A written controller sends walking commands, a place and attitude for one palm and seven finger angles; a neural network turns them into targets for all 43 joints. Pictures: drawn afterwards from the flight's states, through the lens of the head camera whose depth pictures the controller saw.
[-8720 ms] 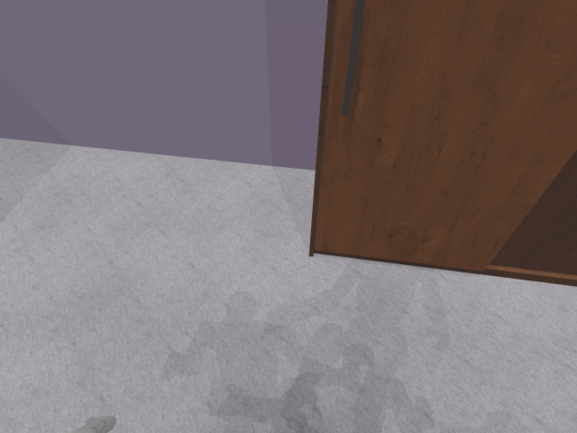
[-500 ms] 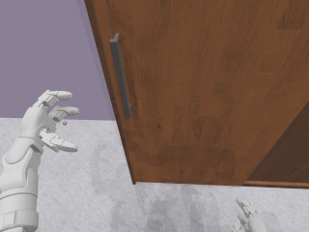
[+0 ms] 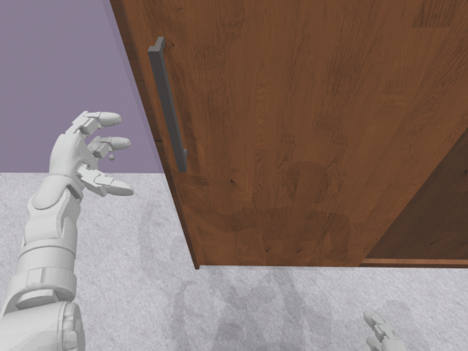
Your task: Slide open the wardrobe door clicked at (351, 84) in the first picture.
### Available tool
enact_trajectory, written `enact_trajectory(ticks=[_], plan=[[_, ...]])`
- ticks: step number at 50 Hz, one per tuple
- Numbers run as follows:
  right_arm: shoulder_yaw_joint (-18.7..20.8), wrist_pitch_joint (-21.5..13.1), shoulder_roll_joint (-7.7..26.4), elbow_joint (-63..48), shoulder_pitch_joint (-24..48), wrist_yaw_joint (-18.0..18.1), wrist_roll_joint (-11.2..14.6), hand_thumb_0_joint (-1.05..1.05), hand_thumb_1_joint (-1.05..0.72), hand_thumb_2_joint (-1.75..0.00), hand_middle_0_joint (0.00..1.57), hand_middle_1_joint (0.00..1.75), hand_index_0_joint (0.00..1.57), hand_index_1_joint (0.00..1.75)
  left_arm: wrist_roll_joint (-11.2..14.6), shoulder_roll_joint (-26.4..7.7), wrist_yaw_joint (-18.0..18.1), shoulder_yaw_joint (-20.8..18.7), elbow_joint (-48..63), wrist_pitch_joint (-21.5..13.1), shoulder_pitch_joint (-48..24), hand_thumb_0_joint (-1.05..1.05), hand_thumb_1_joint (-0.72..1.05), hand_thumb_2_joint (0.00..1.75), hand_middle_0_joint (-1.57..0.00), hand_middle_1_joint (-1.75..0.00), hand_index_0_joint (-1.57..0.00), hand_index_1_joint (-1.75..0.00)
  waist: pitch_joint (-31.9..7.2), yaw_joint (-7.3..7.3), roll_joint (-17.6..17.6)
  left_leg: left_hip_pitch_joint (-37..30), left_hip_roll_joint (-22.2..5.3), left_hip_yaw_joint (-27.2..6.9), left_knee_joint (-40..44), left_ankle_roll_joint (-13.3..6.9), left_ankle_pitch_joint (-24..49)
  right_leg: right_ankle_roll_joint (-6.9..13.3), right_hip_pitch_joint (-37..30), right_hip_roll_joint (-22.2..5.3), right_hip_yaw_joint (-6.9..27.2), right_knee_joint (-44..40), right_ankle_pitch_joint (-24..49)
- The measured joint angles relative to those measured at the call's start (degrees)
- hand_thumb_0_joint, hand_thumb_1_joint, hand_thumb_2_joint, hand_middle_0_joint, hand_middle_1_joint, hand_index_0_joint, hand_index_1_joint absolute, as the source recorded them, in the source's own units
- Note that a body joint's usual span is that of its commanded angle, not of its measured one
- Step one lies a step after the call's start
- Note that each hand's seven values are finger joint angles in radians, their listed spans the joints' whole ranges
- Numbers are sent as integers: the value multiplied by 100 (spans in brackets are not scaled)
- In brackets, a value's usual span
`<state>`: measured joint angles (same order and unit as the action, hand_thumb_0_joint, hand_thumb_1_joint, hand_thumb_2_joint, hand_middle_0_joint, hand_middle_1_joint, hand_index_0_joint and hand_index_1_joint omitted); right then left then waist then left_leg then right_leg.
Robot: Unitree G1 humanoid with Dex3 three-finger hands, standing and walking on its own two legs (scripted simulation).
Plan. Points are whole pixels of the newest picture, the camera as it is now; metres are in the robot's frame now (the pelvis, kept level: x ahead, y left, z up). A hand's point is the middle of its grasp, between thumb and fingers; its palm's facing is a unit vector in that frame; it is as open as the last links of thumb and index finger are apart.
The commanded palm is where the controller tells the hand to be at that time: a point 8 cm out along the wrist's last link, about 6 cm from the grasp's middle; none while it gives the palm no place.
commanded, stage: move the hooked fingers beside the handle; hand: left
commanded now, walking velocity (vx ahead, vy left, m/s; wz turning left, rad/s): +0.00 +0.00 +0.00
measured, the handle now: (173, 114) +0.53 +0.15 +0.12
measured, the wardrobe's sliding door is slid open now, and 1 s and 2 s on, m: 0.00 0.00 0.00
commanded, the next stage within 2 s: feel for the door with the fingertips in 1.42 s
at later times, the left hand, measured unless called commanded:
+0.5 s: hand (135, 133) +0.45 +0.21 +0.13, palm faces +0.02 -1.00 -0.01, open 14.0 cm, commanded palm +0.43 +0.26 +0.13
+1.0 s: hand (137, 131) +0.47 +0.21 +0.12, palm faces +0.03 -1.00 -0.01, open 14.0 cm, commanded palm +0.44 +0.26 +0.13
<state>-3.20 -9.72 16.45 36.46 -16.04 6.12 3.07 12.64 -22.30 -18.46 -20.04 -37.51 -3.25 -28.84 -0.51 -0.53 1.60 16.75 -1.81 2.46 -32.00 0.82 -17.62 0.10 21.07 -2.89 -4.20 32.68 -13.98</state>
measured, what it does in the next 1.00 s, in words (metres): stands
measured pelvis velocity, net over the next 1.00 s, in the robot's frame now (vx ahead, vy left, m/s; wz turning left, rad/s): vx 0.01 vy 0.01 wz -0.03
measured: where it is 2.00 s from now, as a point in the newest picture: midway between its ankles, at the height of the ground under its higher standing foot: outside the picture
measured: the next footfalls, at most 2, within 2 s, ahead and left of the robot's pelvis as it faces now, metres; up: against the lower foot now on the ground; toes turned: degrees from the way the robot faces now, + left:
none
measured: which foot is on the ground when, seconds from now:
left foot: down 0.00-1.00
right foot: down 0.00-1.00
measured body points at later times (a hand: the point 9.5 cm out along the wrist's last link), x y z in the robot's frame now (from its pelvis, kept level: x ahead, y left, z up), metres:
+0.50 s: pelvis +0.00 +0.00 -0.01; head +0.05 -0.01 +0.44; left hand +0.45 +0.26 +0.13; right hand +0.06 -0.27 -0.12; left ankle -0.01 +0.13 -0.73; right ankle +0.03 -0.12 -0.73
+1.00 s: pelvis +0.01 +0.01 -0.01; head +0.07 +0.01 +0.44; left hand +0.47 +0.26 +0.12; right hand +0.05 -0.25 -0.13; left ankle -0.01 +0.13 -0.73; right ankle +0.03 -0.12 -0.73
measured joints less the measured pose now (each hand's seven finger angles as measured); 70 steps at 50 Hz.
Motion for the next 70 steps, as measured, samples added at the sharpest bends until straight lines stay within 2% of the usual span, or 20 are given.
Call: enact_trajectory(ticks=[25, 34, 41, 47, 55, 59, 70], plan=[[123, 399, 49, 164, -456, -177, -88, 1, -90, -90, 20, 30, 20, 30, -377, -310, 200, -128, -1977, -792, -1564, -2, -50, 30, -30, -120, -30, -120, -91, -358, -48, 752, -31, 57, -415, -36, -149, -22, 735, 20, 78, 299, -51], [130, 542, 38, 143, -560, -227, -126, 1, -90, -90, 20, 30, 20, 30, -521, -549, 220, -241, -2542, -979, -2018, -2, -50, 30, -30, -120, -30, -120, -129, -500, -79, 1044, -45, 72, -579, -60, -221, -46, 1002, 31, 102, 386, -67], [179, 667, 31, 121, -701, -288, -149, 1, -90, -90, 20, 30, 20, 30, -432, -410, 200, -251, -2339, -1039, -1880, -2, -50, 30, -30, -120, -30, -120, -218, -473, -44, 1099, -49, 118, -601, -85, -272, -74, 1065, 39, 150, 378, -80], [165, 747, -17, 24, -668, -305, -149, 1, -90, -90, 20, 30, 20, 30, -505, -342, 303, -305, -2115, -974, -1617, -2, -50, 30, -30, -120, -30, -120, -221, -469, -51, 1050, -55, 133, -603, -93, -306, -85, 1019, 47, 166, 373, -104], [157, 712, -56, 57, -520, -295, -127, 1, -90, -90, 20, 30, 20, 30, -380, -172, 329, -85, -1885, -911, -1563, -2, -50, 30, -30, -120, -30, -120, -255, -351, -29, 950, -43, 67, -583, -91, -323, -90, 873, 33, 101, 322, -128], [139, 713, -51, 1, -414, -309, -136, 1, -90, -90, 20, 30, 20, 30, -416, -156, 357, -84, -1955, -828, -1597, -2, -50, 30, -30, -120, -30, -120, -272, -338, -28, 942, -32, 58, -581, -91, -319, -89, 870, 22, 93, 337, -139], [120, 718, -25, -56, -328, -265, -129, 1, -90, -90, 20, 30, 20, 30, -443, -242, 323, -39, -2092, -920, -1676, -2, -50, 30, -30, -120, -30, -120, -199, -328, -45, 992, -29, 6, -648, -75, -318, -67, 901, 13, 49, 410, -159]])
